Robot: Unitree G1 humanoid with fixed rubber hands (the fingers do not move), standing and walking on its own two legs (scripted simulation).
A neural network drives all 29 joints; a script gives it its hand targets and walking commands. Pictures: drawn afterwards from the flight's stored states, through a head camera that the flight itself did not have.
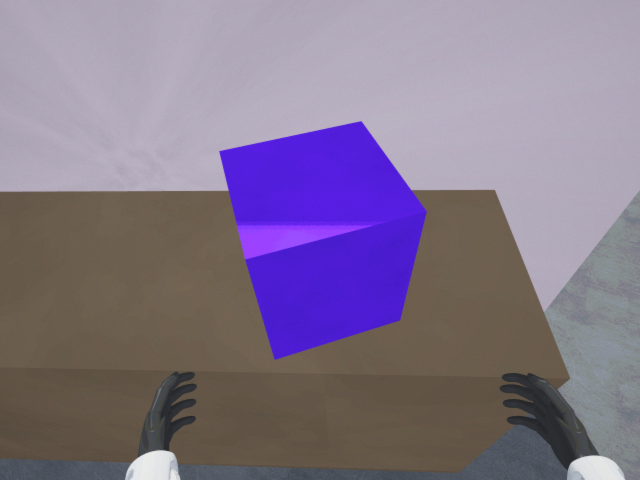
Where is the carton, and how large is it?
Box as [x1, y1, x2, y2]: [219, 121, 426, 359]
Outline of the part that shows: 361,121 219,151 245,260 275,359 396,321 400,318 426,211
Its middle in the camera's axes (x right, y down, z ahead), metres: +0.00 +0.01 +0.58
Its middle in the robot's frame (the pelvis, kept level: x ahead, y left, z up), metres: +0.44 +0.02 +0.03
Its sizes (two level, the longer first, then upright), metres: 0.210 0.200 0.250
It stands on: a pedestal, 0.69 m high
